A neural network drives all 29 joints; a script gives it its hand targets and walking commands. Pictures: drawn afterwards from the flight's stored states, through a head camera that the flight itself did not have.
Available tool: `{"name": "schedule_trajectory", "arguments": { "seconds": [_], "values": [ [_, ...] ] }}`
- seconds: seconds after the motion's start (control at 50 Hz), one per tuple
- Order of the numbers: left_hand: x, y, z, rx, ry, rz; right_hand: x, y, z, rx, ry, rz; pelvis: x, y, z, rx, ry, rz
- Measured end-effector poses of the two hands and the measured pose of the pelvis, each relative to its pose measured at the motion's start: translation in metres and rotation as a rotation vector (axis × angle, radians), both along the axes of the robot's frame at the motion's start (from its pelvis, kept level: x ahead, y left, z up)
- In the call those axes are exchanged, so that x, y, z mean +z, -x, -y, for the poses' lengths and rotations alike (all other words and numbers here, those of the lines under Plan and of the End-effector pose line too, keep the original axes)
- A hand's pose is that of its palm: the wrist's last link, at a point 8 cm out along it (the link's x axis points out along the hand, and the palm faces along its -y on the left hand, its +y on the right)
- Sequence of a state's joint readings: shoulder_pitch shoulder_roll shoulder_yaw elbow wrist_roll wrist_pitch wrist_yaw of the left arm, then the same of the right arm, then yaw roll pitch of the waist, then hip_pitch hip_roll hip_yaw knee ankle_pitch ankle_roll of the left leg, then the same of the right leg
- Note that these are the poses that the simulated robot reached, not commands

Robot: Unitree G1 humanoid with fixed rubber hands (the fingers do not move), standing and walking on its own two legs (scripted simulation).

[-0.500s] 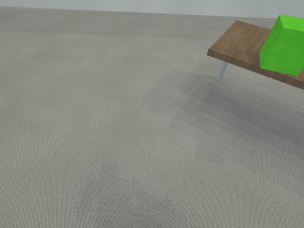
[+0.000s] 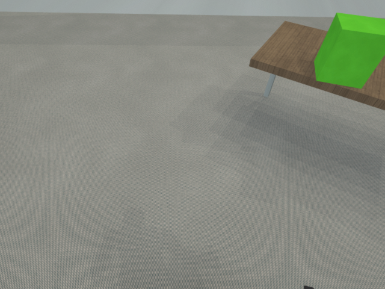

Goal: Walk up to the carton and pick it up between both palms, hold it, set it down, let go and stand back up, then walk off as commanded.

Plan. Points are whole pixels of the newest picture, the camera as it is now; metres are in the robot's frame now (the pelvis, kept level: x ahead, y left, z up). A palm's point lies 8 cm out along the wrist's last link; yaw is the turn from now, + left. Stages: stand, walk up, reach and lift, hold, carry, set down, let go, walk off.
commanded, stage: walk up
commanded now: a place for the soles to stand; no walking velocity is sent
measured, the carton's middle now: (349, 51) +1.14 -0.77 -0.05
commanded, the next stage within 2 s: none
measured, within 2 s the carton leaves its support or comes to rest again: neither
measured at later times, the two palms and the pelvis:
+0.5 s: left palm (121, 271) +0.19 +0.15 -0.08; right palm out of the picture +0.11 -0.50 -0.12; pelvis +0.10 -0.16 +0.00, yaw -12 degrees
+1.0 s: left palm (163, 193) +0.40 +0.07 -0.12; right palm out of the picture +0.27 -0.53 -0.09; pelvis +0.27 -0.21 -0.01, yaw -18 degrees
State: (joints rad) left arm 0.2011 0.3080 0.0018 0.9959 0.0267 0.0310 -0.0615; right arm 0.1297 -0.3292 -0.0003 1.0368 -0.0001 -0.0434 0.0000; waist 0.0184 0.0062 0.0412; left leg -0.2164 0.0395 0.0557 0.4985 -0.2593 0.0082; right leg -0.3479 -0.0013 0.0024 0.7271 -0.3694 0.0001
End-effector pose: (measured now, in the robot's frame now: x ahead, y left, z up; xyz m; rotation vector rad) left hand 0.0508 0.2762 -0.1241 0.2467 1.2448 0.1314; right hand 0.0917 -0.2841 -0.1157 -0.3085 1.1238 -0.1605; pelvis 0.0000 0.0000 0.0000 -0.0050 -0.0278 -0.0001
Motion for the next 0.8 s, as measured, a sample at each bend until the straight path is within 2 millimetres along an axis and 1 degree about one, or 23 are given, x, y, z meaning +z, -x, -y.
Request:
{"name": "schedule_trajectory", "arguments": {
  "seconds": [0.08,0.14,0.18,0.22,0.26,0.3,0.32,0.36,0.44,0.5,0.56,0.64,0.72,0.8],
  "values": [
    [0.005,-0.020,-0.001,-0.062,-0.016,-0.029,0.007,0.020,0.034,-0.047,0.036,-0.004,0.001,-0.007,0.018,-0.050,0.006,-0.011],
    [0.010,-0.043,0.009,-0.102,-0.035,-0.031,0.006,0.037,0.066,-0.087,0.061,-0.035,-0.002,-0.016,0.035,-0.087,-0.006,-0.011],
    [0.013,-0.061,0.021,-0.133,-0.050,-0.029,0.002,0.048,0.088,-0.116,0.071,-0.056,-0.004,-0.024,0.049,-0.111,-0.021,-0.011],
    [0.015,-0.080,0.038,-0.158,-0.067,-0.024,-0.004,0.055,0.112,-0.142,0.073,-0.073,-0.008,-0.034,0.066,-0.136,-0.039,-0.015],
    [0.015,-0.099,0.058,-0.173,-0.087,-0.011,-0.014,0.056,0.136,-0.159,0.070,-0.085,-0.015,-0.045,0.087,-0.155,-0.060,-0.022],
    [0.013,-0.113,0.078,-0.181,-0.109,0.016,-0.028,0.050,0.159,-0.162,0.067,-0.097,-0.025,-0.054,0.107,-0.174,-0.060,-0.009],
    [0.014,-0.117,0.086,-0.182,-0.116,0.022,-0.032,0.045,0.167,-0.163,0.060,-0.101,-0.026,-0.058,0.115,-0.183,-0.060,-0.001],
    [0.021,-0.120,0.101,-0.176,-0.123,0.015,-0.030,0.031,0.177,-0.159,0.045,-0.096,-0.020,-0.065,0.129,-0.187,-0.071,0.001],
    [0.040,-0.127,0.118,-0.168,-0.158,-0.020,-0.015,-0.001,0.197,-0.150,0.033,-0.063,-0.002,-0.082,0.149,-0.200,-0.078,0.002],
    [0.045,-0.135,0.130,-0.172,-0.161,-0.041,-0.006,-0.023,0.212,-0.150,0.039,-0.042,0.004,-0.097,0.163,-0.212,-0.071,0.011],
    [0.044,-0.150,0.142,-0.176,-0.151,-0.045,0.001,-0.043,0.225,-0.156,0.051,-0.033,0.006,-0.116,0.174,-0.221,-0.059,0.019],
    [0.038,-0.176,0.154,-0.184,-0.134,-0.048,0.006,-0.074,0.238,-0.160,0.070,-0.024,0.005,-0.145,0.184,-0.227,-0.041,0.019],
    [0.031,-0.204,0.159,-0.187,-0.122,-0.061,0.009,-0.115,0.245,-0.152,0.085,-0.012,0.002,-0.176,0.188,-0.227,-0.027,0.005],
    [0.018,-0.236,0.159,-0.181,-0.113,-0.063,0.008,-0.162,0.245,-0.133,0.100,0.012,-0.005,-0.210,0.188,-0.227,-0.012,-0.006]
  ]
}}
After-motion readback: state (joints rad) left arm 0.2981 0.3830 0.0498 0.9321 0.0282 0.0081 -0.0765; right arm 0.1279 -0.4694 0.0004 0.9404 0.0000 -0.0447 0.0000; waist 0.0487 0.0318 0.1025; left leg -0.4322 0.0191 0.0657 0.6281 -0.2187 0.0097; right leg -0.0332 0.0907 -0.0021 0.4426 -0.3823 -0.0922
